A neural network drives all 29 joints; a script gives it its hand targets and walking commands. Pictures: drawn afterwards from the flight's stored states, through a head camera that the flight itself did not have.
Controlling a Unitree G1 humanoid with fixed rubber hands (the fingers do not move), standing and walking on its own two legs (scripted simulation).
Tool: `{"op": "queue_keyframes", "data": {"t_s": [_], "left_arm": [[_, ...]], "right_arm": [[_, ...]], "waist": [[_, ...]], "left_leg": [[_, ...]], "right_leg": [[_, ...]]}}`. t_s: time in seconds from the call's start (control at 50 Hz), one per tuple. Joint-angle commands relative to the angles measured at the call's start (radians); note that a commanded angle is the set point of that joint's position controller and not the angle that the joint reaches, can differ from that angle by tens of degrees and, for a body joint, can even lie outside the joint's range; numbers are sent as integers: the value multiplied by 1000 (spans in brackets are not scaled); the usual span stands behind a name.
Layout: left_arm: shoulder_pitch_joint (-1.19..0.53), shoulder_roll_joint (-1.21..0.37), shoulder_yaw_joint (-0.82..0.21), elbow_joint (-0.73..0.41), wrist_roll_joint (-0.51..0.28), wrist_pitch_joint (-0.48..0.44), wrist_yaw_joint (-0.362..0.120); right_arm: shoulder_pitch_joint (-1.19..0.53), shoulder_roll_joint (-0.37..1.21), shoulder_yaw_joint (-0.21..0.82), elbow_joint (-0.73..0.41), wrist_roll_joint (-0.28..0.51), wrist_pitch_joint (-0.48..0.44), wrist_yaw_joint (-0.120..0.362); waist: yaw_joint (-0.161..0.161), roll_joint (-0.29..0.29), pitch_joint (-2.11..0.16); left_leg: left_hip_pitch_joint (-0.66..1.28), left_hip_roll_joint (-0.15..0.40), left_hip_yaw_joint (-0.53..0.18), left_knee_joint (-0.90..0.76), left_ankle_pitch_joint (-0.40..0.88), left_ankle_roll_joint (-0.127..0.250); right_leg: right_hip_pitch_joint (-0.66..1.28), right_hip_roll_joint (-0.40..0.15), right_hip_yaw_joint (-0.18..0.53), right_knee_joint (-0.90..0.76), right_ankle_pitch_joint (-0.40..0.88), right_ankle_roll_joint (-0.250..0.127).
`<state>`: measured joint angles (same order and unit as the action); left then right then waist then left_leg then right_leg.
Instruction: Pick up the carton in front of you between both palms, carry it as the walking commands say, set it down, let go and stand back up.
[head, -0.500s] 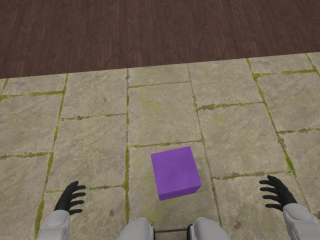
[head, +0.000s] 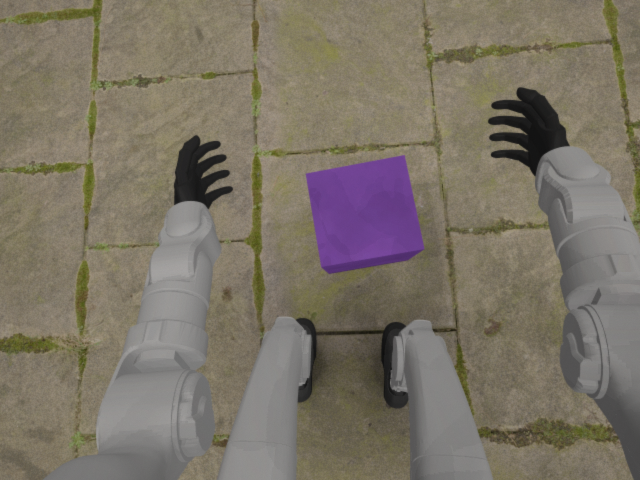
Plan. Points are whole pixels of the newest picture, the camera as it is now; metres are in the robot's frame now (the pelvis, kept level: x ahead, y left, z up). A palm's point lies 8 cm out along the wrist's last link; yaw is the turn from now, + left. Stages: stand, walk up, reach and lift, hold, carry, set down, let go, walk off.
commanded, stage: reach and lift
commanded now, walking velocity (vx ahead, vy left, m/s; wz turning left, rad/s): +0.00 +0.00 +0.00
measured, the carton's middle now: (362, 221) +0.47 -0.01 -0.53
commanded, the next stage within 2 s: none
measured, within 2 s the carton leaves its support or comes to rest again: leaves its support in 1.88 s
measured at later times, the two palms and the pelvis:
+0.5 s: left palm (246, 203) +0.44 +0.19 -0.25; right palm (476, 169) +0.51 -0.19 -0.26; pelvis +0.01 +0.00 -0.11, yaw +3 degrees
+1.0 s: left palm (267, 218) +0.45 +0.19 -0.43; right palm (442, 200) +0.50 -0.18 -0.45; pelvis -0.04 +0.01 -0.27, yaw +4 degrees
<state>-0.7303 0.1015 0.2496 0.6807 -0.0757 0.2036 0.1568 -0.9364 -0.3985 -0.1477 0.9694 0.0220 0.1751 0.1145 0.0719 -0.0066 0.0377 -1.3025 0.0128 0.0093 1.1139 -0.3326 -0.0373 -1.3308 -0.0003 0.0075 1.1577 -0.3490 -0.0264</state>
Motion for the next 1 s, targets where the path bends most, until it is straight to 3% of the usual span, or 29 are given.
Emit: {"op": "queue_keyframes", "data": {"t_s": [0.0, 0.14, 0.3, 0.38, 0.5, 0.58, 0.64, 0.78, 0.86, 0.92, 0.98], "left_arm": [[-309, 72, 49, -75, 10, -14, 20], [-369, 32, 149, -40, 84, -42, 13], [-308, 9, 205, 21, 140, -131, -32], [-280, 21, 183, 51, 109, -173, -38], [-297, 67, 68, 22, -12, -208, -6], [-338, 97, 7, -29, -74, -204, 25], [-389, 109, -21, -57, -100, -185, 45], [-545, 114, -44, 81, -119, -154, 67], [-630, 125, -49, 180, -121, -169, 63], [-653, 99, -78, 290, -158, -184, 49], [-679, 98, -100, 350, -191, -201, 36]], "right_arm": [[-399, -149, -19, -31, -4, -17, 3], [-506, -124, -56, 49, -75, -32, -11], [-431, -17, -88, 51, -118, -89, -46], [-381, 6, -69, 28, -94, -117, -72], [-396, -69, 3, -69, 2, -153, -113], [-435, -129, 50, -136, 77, -155, -121], [-481, -169, 68, -148, 118, -143, -118], [-612, -201, 115, 50, 167, -131, -106], [-675, -216, 137, 166, 181, -149, -105], [-716, -225, 162, 220, 185, -170, -110], [-751, -233, 178, 221, 185, -191, -119]], "waist": [[26, -88, -811], [26, -131, -958], [20, -139, -922], [7, -135, -950], [-32, -143, -1155], [-35, -128, -1255], [-29, -121, -1258], [-17, -97, -964], [-24, -73, -864], [-46, -63, -816], [-67, -70, -819]], "left_leg": [[209, -65, 62, -82, -7, -28], [96, -85, 84, -38, 52, -31], [-195, -91, 88, 123, 121, -33], [-335, -93, 85, 250, 155, -33], [-387, -99, 75, 444, 261, -37], [-330, -99, 74, 552, 269, -37], [-312, -95, 78, 612, 202, -35], [-381, -70, 62, 700, -40, -26], [-391, -61, 48, 758, -62, -27], [-392, -61, 38, 802, -43, -31], [-411, -65, 36, 839, -14, -35]], "right_leg": [[435, 41, 33, -135, -11, 18], [441, 46, 53, -106, 86, 25], [266, 44, 77, 62, 260, 30], [157, 38, 89, 202, 350, 33], [121, 35, 74, 421, 476, 38], [60, 39, 48, 521, 389, 34], [-8, 37, 28, 573, 266, 30], [-283, 2, 33, 645, -48, 16], [-371, -15, 46, 698, -88, 13], [-413, -24, 52, 737, -80, 10], [-399, -31, 56, 772, -40, 12]]}}
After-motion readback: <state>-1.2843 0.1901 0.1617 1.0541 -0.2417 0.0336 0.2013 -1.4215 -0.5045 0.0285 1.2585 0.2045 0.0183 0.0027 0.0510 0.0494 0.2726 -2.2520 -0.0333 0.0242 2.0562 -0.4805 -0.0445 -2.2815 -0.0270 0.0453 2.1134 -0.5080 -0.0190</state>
